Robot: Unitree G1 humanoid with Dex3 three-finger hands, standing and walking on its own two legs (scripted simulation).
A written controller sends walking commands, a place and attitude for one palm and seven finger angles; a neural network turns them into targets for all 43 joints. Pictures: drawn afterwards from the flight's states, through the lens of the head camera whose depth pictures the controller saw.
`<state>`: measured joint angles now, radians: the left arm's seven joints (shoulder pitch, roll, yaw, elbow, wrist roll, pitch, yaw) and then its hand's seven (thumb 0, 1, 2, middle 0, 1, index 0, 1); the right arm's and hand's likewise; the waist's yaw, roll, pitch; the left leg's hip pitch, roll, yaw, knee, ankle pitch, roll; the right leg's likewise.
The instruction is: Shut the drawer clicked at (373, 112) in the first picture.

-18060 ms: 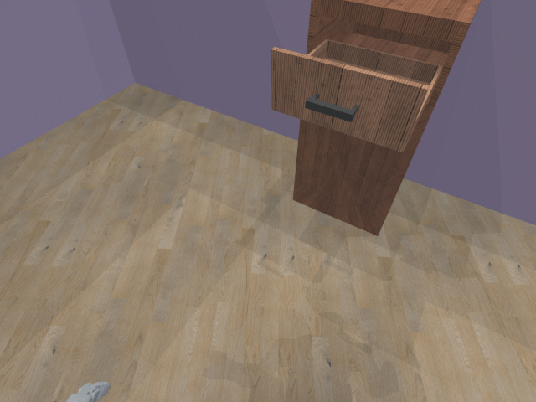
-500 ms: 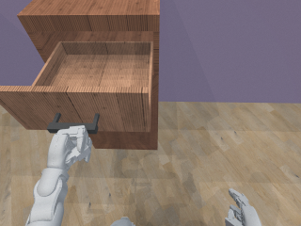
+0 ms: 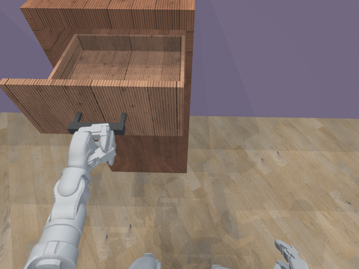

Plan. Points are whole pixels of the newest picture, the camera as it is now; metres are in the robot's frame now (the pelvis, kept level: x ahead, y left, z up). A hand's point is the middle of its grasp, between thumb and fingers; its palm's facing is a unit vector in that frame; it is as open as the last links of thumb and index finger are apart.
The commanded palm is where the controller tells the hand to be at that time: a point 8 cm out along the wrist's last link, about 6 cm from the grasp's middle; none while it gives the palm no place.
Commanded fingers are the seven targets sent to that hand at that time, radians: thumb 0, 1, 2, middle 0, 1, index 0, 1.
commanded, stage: push the drawer shut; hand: left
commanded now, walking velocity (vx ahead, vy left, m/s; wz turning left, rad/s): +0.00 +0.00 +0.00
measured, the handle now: (99, 122) +0.44 +0.20 +0.06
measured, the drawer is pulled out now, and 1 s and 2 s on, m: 0.23 0.11 0.00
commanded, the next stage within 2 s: none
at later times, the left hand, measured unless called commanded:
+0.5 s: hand (117, 126) +0.42 +0.16 +0.06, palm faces -0.02 -1.00 -0.04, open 3.0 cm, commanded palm +0.41 +0.21 +0.07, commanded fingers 0.00 0.90 0.90 -1.40 -1.60 -1.40 -1.60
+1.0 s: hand (120, 107) +0.48 +0.16 +0.06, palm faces -0.02 -1.00 -0.03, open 3.0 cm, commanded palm +0.48 +0.21 +0.07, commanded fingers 0.00 0.90 0.90 -1.40 -1.60 -1.40 -1.60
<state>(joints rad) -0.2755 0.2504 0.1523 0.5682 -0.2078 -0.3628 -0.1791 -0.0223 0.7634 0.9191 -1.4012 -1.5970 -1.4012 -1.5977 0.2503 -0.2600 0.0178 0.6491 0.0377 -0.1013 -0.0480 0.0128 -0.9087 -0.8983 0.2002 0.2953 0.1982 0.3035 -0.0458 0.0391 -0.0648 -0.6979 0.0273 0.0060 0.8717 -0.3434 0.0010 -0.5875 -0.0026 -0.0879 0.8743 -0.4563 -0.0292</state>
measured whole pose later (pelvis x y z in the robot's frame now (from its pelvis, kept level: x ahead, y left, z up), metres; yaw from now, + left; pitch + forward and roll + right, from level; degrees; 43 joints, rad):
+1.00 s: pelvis +0.00 +0.01 -0.02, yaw -2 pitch +17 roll -2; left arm -0.82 0.41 0.33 1.13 -0.11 -0.42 -0.19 0.00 0.72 0.89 -1.40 -1.60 -1.40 -1.60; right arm 0.35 -0.27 0.02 0.67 0.01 -0.01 -0.02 0.01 -0.91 -0.90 0.20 0.30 0.20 0.30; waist -0.14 0.03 -0.09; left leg -0.90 0.05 0.01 0.98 -0.37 0.01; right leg -0.79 0.02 -0.08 0.95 -0.46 -0.02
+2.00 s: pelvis +0.00 +0.03 -0.04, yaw -4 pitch +26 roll -6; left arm -1.25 0.67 0.41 1.38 0.05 -0.30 -0.13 0.07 0.70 0.88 -1.40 -1.60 -1.40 -1.60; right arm 0.46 -0.27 0.06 0.65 -0.05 0.03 0.01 0.00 -0.91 -0.90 0.20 0.30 0.20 0.30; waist -0.29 0.06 -0.08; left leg -1.14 0.08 -0.01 1.09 -0.40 0.03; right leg -0.99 0.04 -0.09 1.00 -0.46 -0.01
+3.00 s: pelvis -0.01 +0.04 -0.04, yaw -4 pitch +27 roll -6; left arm -1.23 0.61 0.40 1.28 0.03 -0.24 -0.10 -0.01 0.71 0.87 -1.40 -1.60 -1.40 -1.60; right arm 0.47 -0.26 0.07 0.63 -0.06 0.02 0.04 0.00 -0.91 -0.90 0.20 0.30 0.20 0.30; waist -0.27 0.06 -0.08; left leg -1.17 0.06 -0.01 1.10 -0.40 0.05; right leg -1.02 0.03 -0.08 1.01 -0.45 0.01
